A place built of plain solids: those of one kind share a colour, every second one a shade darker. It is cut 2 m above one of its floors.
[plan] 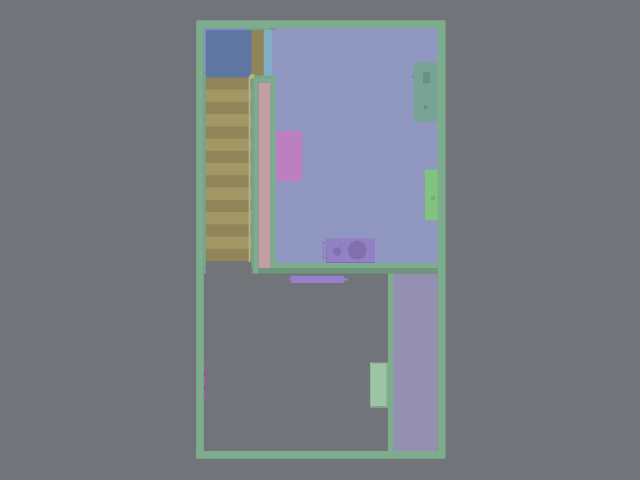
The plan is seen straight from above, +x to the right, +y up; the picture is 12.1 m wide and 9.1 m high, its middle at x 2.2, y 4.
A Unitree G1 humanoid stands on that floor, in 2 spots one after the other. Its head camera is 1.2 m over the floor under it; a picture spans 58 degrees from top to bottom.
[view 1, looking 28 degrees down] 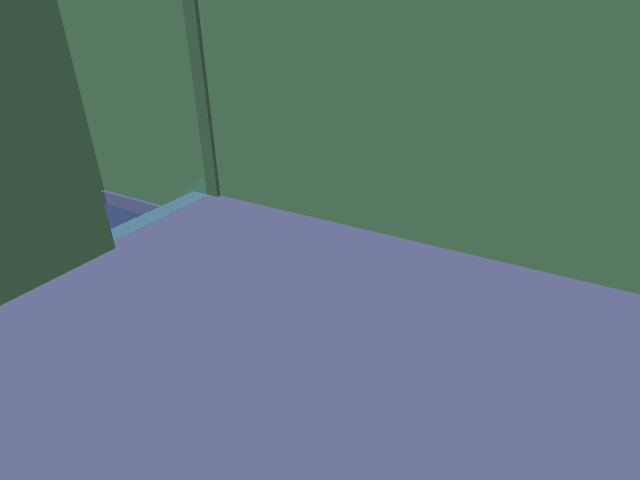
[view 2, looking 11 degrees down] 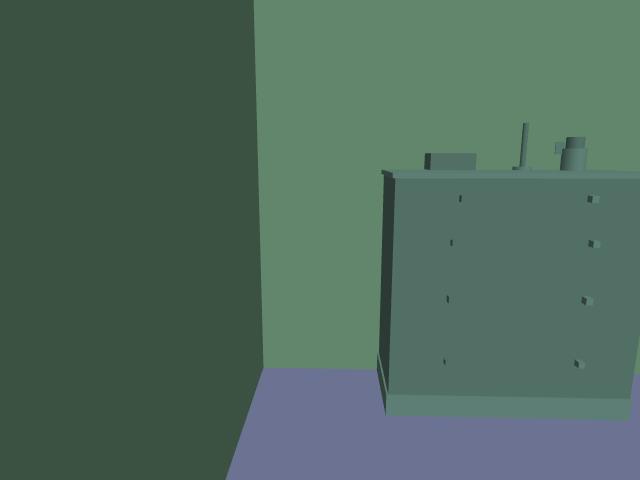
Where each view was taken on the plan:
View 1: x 3.43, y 5.79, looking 119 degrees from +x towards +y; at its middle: upper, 2.56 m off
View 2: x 2.13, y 7.61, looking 2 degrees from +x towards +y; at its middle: wall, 2.34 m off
